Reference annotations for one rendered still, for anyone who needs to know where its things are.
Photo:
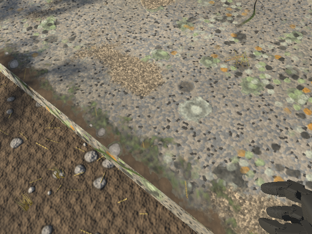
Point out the robot right hand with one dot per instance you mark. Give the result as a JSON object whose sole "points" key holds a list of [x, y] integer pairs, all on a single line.
{"points": [[300, 217]]}

